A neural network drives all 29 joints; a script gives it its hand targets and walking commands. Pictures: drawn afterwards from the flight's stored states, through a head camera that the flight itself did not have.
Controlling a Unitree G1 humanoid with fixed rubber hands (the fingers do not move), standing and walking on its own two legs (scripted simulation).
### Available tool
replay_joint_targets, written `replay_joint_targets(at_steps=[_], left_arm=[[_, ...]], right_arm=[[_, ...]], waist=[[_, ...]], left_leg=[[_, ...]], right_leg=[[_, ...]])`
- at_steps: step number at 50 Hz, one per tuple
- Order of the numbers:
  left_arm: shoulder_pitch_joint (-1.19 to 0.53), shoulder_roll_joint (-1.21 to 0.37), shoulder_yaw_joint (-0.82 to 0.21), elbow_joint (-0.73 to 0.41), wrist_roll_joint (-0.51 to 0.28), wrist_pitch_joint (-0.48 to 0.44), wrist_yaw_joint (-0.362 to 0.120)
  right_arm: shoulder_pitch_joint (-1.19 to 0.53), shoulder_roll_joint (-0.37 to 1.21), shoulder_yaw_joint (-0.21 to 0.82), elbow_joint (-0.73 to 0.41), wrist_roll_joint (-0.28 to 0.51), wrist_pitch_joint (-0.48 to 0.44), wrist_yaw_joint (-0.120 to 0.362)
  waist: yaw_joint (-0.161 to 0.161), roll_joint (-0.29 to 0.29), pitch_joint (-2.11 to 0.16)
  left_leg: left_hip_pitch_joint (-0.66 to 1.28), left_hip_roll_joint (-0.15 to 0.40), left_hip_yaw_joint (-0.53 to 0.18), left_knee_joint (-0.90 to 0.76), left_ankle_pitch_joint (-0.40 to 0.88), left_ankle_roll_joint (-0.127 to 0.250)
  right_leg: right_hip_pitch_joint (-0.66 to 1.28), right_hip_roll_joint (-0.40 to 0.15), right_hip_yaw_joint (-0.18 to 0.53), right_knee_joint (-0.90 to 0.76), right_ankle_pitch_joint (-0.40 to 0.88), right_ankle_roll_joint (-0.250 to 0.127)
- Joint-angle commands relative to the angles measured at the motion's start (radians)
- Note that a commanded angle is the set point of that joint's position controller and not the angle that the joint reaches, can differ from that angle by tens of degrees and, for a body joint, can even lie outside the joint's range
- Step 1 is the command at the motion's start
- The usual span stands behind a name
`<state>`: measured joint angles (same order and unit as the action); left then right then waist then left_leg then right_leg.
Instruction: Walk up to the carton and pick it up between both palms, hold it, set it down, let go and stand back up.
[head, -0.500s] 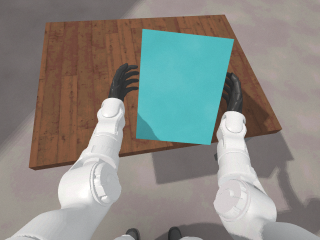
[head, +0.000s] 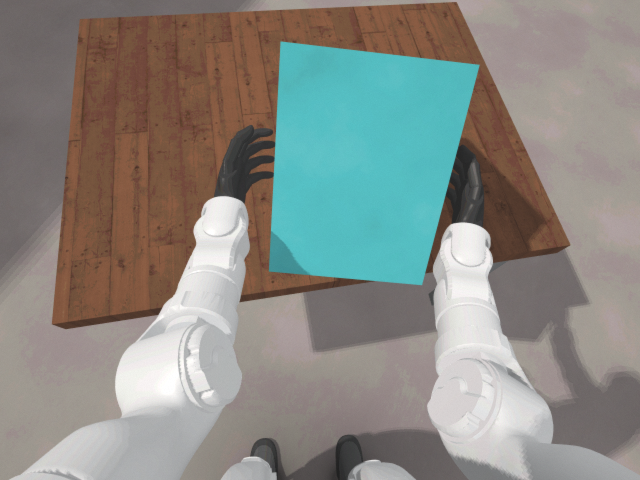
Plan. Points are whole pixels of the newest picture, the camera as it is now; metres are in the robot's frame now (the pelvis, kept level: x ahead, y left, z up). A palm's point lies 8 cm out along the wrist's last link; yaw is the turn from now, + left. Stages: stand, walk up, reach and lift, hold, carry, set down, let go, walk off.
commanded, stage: set down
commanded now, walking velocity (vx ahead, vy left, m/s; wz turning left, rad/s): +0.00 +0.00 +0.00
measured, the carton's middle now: (352, 152) +0.53 -0.04 -0.02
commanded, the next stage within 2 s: none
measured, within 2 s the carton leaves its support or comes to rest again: rests again in 0.54 s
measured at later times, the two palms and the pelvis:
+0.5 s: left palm (199, 232) +0.42 +0.17 -0.06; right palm (439, 276) +0.35 -0.16 -0.06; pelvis -0.04 -0.01 -0.02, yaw +0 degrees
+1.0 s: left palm (193, 254) +0.38 +0.17 -0.06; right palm (447, 282) +0.34 -0.17 -0.04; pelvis -0.06 +0.01 -0.03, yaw -1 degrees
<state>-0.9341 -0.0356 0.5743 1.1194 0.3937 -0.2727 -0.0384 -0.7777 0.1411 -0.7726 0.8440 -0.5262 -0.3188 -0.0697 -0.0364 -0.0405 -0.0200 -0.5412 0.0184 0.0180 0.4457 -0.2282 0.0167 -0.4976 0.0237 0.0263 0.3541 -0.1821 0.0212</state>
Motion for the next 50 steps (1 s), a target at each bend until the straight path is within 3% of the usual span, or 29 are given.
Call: replay_joint_targets(at_steps=[1,7,8,10,11,13,15,17,18,19,22,24,26,30,31,32,35,36,38,39,42,43,47,48,50], left_arm=[[-0.316,0.065,-0.025,0.088,0.111,-0.042,0.023],[-0.431,0.164,-0.129,0.082,-0.033,-0.160,0.099],[-0.424,0.218,-0.116,0.109,-0.042,-0.172,0.106],[-0.453,0.267,-0.119,0.197,-0.073,-0.191,0.116],[-0.460,0.266,-0.136,0.218,-0.088,-0.193,0.114],[-0.484,0.333,-0.182,0.264,-0.150,-0.217,0.121],[-0.505,0.388,-0.222,0.341,-0.231,-0.229,0.124],[-0.515,0.390,-0.273,0.329,-0.290,-0.246,0.116],[-0.486,0.400,-0.259,0.325,-0.300,-0.253,0.110],[-0.466,0.386,-0.292,0.296,-0.332,-0.262,0.103],[-0.455,0.404,-0.333,0.296,-0.397,-0.280,0.087],[-0.492,0.402,-0.371,0.289,-0.415,-0.288,0.079],[-0.472,0.393,-0.410,0.291,-0.447,-0.285,0.072],[-0.465,0.400,-0.454,0.312,-0.455,-0.266,0.066],[-0.432,0.392,-0.447,0.312,-0.449,-0.261,0.064],[-0.473,0.384,-0.470,0.332,-0.458,-0.259,0.066],[-0.357,0.356,-0.453,0.321,-0.433,-0.240,0.061],[-0.417,0.372,-0.455,0.327,-0.435,-0.249,0.066],[-0.396,0.354,-0.481,0.285,-0.446,-0.254,0.067],[-0.401,0.360,-0.473,0.309,-0.442,-0.256,0.067],[-0.353,0.350,-0.469,0.296,-0.444,-0.262,0.062],[-0.260,0.326,-0.451,0.262,-0.417,-0.259,0.057],[-0.239,0.331,-0.417,0.197,-0.386,-0.279,0.055],[-0.245,0.349,-0.397,0.154,-0.381,-0.287,0.055],[-0.237,0.343,-0.406,0.134,-0.406,-0.300,0.050]], right_arm=[[-0.253,0.149,0.167,0.296,-0.022,0.022,0.072],[-0.320,0.027,0.229,0.350,0.077,-0.094,0.015],[-0.300,-0.002,0.248,0.374,0.090,-0.103,0.008],[-0.337,-0.038,0.300,0.393,0.141,-0.118,-0.002],[-0.348,-0.043,0.312,0.382,0.158,-0.124,-0.004],[-0.388,-0.124,0.361,0.322,0.221,-0.157,-0.025],[-0.419,-0.180,0.399,0.281,0.269,-0.168,-0.037],[-0.420,-0.217,0.429,0.266,0.308,-0.186,-0.053],[-0.380,-0.212,0.459,0.259,0.336,-0.204,-0.060],[-0.350,-0.210,0.482,0.243,0.358,-0.213,-0.067],[-0.331,-0.225,0.533,0.219,0.416,-0.221,-0.077],[-0.336,-0.270,0.523,0.245,0.432,-0.227,-0.081],[-0.328,-0.280,0.550,0.263,0.467,-0.220,-0.080],[-0.320,-0.308,0.539,0.302,0.518,-0.204,-0.077],[-0.313,-0.309,0.560,0.288,0.538,-0.209,-0.073],[-0.357,-0.335,0.544,0.319,0.547,-0.192,-0.068],[-0.266,-0.335,0.595,0.323,0.576,-0.200,-0.064],[-0.330,-0.355,0.569,0.340,0.586,-0.188,-0.058],[-0.322,-0.348,0.569,0.289,0.591,-0.191,-0.057],[-0.316,-0.349,0.585,0.285,0.593,-0.190,-0.058],[-0.295,-0.341,0.589,0.274,0.590,-0.199,-0.055],[-0.202,-0.329,0.621,0.265,0.598,-0.223,-0.057],[-0.174,-0.322,0.620,0.268,0.602,-0.247,-0.063],[-0.157,-0.314,0.626,0.258,0.606,-0.253,-0.061],[-0.164,-0.317,0.643,0.242,0.608,-0.266,-0.066]], waist=[[0.043,0.091,-0.612],[0.031,0.149,-0.916],[0.048,0.155,-0.956],[0.060,0.136,-0.954],[0.050,0.125,-0.963],[0.044,0.121,-1.057],[0.042,0.101,-1.100],[0.011,0.117,-1.155],[0.035,0.116,-1.189],[0.015,0.128,-1.209],[0.009,0.122,-1.224],[-0.006,0.178,-1.242],[-0.009,0.182,-1.207],[-0.015,0.219,-1.097],[0.009,0.234,-1.092],[-0.013,0.224,-1.048],[0.017,0.221,-0.984],[0.015,0.239,-0.973],[0.003,0.239,-0.989],[0.010,0.214,-0.963],[0.019,0.229,-0.986],[0.022,0.230,-0.982],[0.029,0.214,-1.011],[0.044,0.235,-1.045],[0.037,0.220,-1.072]], left_leg=[[0.237,0.018,0.043,0.115,0.659,-0.012],[0.288,0.041,0.031,0.223,0.888,-0.060],[0.263,0.039,0.050,0.236,0.913,-0.059],[0.175,0.020,0.068,0.232,0.821,-0.052],[0.112,0.010,0.071,0.222,0.747,-0.048],[-0.005,-0.007,0.089,0.207,0.633,-0.048],[-0.055,-0.017,0.095,0.213,0.551,-0.051],[-0.070,-0.022,0.099,0.200,0.542,-0.061],[-0.074,-0.028,0.099,0.230,0.547,-0.065],[-0.068,-0.032,0.102,0.217,0.558,-0.063],[-0.096,-0.034,0.090,0.227,0.503,-0.063],[-0.024,-0.026,0.082,0.248,0.539,-0.072],[0.004,-0.017,0.066,0.259,0.518,-0.079],[0.061,-0.017,0.046,0.272,0.388,-0.083],[0.085,-0.017,0.045,0.272,0.399,-0.086],[0.069,-0.011,0.035,0.270,0.342,-0.089],[0.094,-0.013,0.028,0.244,0.323,-0.092],[0.103,-0.010,0.018,0.241,0.286,-0.089],[0.118,-0.009,0.014,0.231,0.273,-0.094],[0.102,-0.004,0.012,0.236,0.273,-0.092],[0.136,-0.007,0.008,0.241,0.296,-0.092],[0.167,-0.005,0.002,0.233,0.352,-0.101],[0.213,-0.004,0.008,0.242,0.466,-0.107],[0.247,-0.012,0.012,0.251,0.512,-0.104],[0.238,-0.007,0.009,0.255,0.513,-0.109]], right_leg=[[-0.016,0.010,-0.130,0.075,0.295,-0.015],[-0.141,0.035,-0.121,0.109,0.397,-0.029],[-0.118,0.030,-0.105,0.102,0.432,-0.041],[-0.074,0.024,-0.088,0.145,0.468,-0.032],[-0.004,0.011,-0.090,0.162,0.506,-0.026],[0.125,-0.002,-0.078,0.214,0.618,-0.014],[0.150,-0.005,-0.080,0.238,0.623,-0.005],[0.193,-0.001,-0.082,0.256,0.682,0.003],[0.220,-0.010,-0.067,0.256,0.722,0.001],[0.240,-0.007,-0.070,0.266,0.747,0.007],[0.205,-0.004,-0.064,0.280,0.672,0.007],[0.094,0.005,-0.086,0.271,0.584,0.000],[0.024,0.012,-0.087,0.255,0.504,-0.014],[-0.115,0.017,-0.094,0.218,0.319,-0.028],[-0.129,0.018,-0.096,0.217,0.297,-0.036],[-0.181,0.022,-0.100,0.207,0.237,-0.040],[-0.155,0.020,-0.095,0.192,0.225,-0.044],[-0.195,0.023,-0.094,0.192,0.167,-0.048],[-0.197,0.028,-0.101,0.190,0.160,-0.050],[-0.215,0.033,-0.103,0.191,0.155,-0.047],[-0.215,0.031,-0.099,0.191,0.157,-0.051],[-0.169,0.032,-0.102,0.190,0.216,-0.048],[-0.160,0.046,-0.099,0.172,0.285,-0.046],[-0.159,0.046,-0.091,0.173,0.310,-0.046],[-0.147,0.047,-0.096,0.174,0.313,-0.042]])
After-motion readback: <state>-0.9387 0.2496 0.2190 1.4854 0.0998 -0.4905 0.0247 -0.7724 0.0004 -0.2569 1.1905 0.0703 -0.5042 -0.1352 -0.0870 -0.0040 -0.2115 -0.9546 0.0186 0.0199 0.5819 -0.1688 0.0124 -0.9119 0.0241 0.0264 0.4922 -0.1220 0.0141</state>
